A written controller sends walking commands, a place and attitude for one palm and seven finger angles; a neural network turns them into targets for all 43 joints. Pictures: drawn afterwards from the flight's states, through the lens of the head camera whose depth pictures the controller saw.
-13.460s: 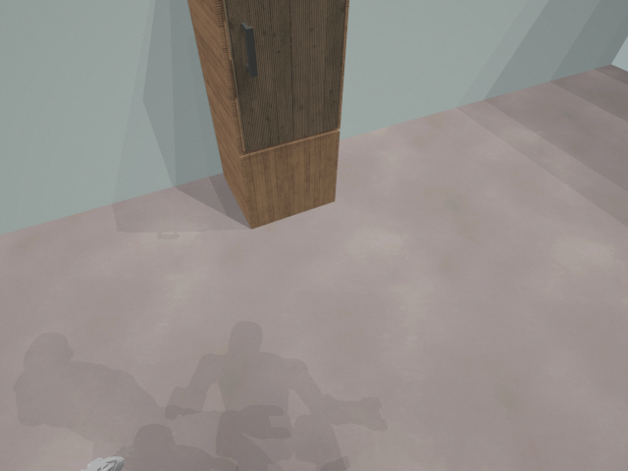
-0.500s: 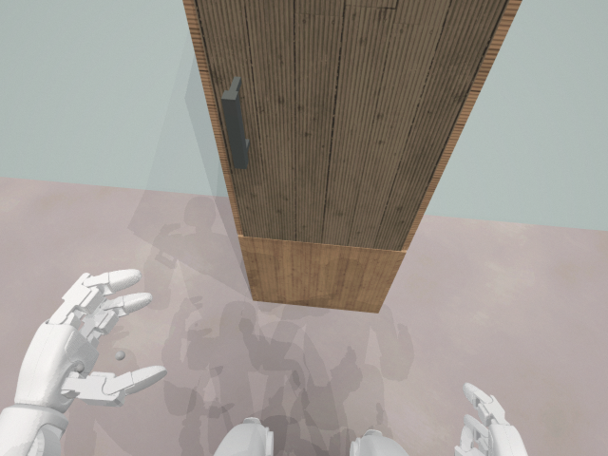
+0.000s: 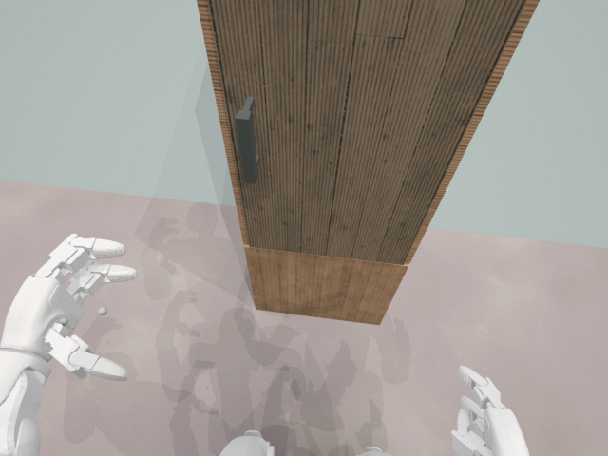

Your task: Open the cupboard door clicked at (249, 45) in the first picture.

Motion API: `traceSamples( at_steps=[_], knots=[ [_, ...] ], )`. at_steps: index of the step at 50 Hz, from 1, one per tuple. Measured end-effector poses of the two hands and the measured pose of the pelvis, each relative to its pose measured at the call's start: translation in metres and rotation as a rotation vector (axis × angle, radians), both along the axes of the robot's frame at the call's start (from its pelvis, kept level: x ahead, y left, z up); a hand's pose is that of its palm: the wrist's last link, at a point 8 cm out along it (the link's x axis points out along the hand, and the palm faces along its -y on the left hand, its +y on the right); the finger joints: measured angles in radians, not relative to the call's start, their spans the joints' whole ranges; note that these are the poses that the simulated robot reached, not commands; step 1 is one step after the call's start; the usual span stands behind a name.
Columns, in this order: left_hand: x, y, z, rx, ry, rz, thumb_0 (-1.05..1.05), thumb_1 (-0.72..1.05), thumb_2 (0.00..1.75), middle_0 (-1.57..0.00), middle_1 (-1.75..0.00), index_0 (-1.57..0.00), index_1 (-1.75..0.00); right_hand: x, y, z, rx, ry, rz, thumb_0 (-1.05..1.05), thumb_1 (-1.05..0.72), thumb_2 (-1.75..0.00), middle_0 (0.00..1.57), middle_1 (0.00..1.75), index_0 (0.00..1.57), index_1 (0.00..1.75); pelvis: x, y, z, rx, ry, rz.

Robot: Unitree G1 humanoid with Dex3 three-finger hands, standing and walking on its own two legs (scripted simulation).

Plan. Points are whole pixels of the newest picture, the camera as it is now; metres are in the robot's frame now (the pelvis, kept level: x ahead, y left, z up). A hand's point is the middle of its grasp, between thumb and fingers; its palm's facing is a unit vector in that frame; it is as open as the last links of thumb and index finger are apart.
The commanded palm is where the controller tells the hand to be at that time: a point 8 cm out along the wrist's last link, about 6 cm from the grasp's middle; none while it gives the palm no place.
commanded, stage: raise the hand with hooked fingers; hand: left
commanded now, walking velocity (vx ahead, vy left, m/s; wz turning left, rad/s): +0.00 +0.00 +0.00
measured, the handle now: (250, 142) +0.57 +0.13 +0.07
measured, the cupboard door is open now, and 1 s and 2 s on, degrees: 0 0 0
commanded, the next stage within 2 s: move the hooked fingers beside the handle in 0.68 s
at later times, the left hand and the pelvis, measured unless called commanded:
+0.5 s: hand (102, 280) +0.30 +0.27 +0.08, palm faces -0.05 -1.00 -0.05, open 13.9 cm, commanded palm +0.27 +0.31 +0.08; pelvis +0.00 +0.00 +0.01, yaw -1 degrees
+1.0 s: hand (113, 270) +0.31 +0.26 +0.08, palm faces -0.06 -1.00 -0.03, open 13.9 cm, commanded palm +0.30 +0.31 +0.08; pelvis +0.00 +0.00 +0.01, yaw +0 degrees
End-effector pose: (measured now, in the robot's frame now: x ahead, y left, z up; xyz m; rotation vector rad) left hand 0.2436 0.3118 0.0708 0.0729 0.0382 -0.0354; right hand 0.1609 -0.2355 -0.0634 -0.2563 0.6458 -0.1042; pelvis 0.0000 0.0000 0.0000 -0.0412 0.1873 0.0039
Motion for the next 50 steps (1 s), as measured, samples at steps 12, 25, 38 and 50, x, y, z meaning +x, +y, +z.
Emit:
traceSamples(
  at_steps=[12,25,38,50],
  knots=[
    [0.03,0.017,0.013,-0.021,-0.003,-0.008,-0.01,-0.5,0.3,-0.3,-1.2,-0.3,-1.2,-0.016,-0.014,0.0,-0.03,0.066,-0.042,0.01,-0.91,-0.9,0.2,0.3,0.2,0.3,0.003,-0.001,0.006,0.004,-0.001,-0.008],
    [0.034,0.009,0.009,-0.025,0.0,-0.016,-0.01,-0.5,0.3,-0.3,-1.2,-0.3,-1.2,-0.027,-0.022,0.003,-0.037,0.086,-0.073,0.01,-0.91,-0.9,0.2,0.3,0.2,0.3,0.005,0.0,0.008,0.01,0.002,-0.021],
    [0.029,0.01,0.013,-0.021,-0.005,-0.013,-0.01,-0.5,0.3,-0.3,-1.2,-0.3,-1.2,-0.02,-0.014,0.002,-0.013,0.067,-0.055,0.01,-0.91,-0.9,0.2,0.3,0.2,0.3,0.002,-0.002,0.008,0.01,-0.003,-0.015],
    [0.049,0.001,0.008,-0.044,-0.014,-0.021,-0.01,-0.5,0.3,-0.3,-1.2,-0.31,-1.2,-0.024,-0.018,-0.003,-0.037,0.09,-0.05,0.01,-0.91,-0.9,0.2,0.3,0.2,0.3,-0.003,-0.004,0.005,0.009,0.001,-0.006]
  ],
)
